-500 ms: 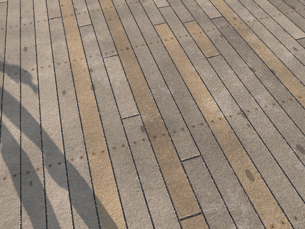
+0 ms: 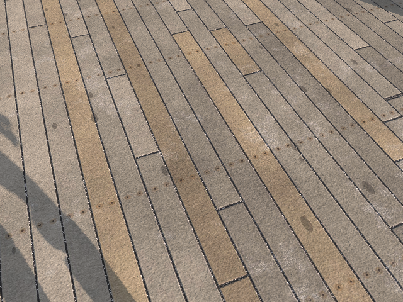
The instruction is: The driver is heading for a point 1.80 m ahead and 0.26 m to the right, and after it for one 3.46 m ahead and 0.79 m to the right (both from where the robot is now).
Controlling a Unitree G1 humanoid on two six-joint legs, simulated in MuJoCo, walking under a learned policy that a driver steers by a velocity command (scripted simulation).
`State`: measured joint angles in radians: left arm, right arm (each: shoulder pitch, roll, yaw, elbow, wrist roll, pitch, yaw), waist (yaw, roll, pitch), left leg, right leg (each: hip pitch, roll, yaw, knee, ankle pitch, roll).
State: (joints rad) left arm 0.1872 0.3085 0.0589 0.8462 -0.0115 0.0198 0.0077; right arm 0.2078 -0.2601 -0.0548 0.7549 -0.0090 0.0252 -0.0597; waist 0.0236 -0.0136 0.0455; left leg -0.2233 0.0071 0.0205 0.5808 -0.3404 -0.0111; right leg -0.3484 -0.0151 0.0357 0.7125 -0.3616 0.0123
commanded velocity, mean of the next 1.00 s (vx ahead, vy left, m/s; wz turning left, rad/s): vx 0.34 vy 0.00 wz -0.34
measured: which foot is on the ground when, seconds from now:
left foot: down 0.00-0.08, up 0.10-0.50, down 0.52-0.98, up 1.00-1.00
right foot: down 0.00-0.52, up 0.54-0.96, down 0.98-1.00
